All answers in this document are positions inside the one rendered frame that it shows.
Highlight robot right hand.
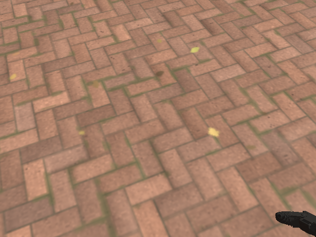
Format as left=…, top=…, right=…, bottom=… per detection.
left=276, top=210, right=316, bottom=237

